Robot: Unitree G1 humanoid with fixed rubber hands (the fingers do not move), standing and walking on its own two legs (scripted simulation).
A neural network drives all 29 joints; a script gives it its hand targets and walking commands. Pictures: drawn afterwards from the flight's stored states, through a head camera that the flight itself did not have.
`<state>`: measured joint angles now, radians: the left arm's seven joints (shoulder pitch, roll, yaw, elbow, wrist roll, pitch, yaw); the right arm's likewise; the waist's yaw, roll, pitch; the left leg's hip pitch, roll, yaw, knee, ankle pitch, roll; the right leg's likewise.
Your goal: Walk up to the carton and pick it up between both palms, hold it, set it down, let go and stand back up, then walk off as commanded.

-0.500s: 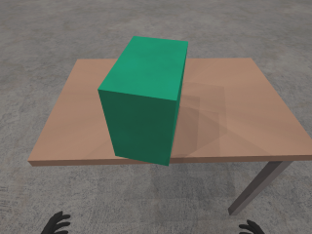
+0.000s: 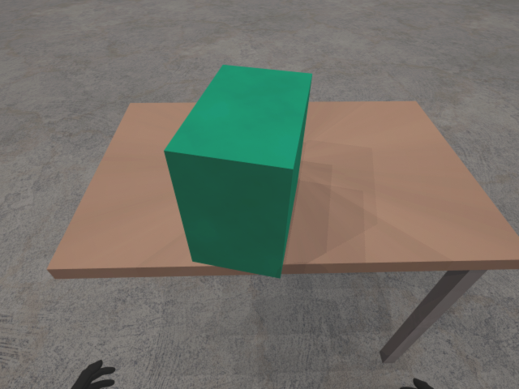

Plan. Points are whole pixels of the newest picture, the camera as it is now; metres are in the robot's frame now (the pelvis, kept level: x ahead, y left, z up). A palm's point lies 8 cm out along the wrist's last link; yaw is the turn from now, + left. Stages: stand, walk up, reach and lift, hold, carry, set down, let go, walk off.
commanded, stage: stand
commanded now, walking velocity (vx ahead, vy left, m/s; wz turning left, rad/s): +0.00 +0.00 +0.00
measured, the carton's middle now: (251, 169) +0.47 +0.02 +0.10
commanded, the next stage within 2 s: walk off in 0.24 s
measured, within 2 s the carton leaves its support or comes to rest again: neither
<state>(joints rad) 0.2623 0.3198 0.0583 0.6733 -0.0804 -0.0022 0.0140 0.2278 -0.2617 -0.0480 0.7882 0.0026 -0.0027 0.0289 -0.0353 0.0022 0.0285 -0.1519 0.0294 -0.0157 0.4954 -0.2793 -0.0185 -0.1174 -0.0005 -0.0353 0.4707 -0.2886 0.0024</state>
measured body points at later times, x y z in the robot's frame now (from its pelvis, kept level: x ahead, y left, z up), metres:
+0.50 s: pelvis -0.01 +0.00 +0.00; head -0.01 +0.00 +0.45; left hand +0.13 +0.29 -0.10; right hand +0.10 -0.27 -0.12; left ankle +0.00 +0.13 -0.74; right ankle -0.02 -0.12 -0.74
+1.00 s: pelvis -0.12 -0.02 -0.02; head -0.07 -0.05 +0.42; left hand +0.01 +0.28 -0.11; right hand -0.03 -0.32 -0.16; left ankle -0.10 +0.10 -0.68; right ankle -0.02 -0.11 -0.74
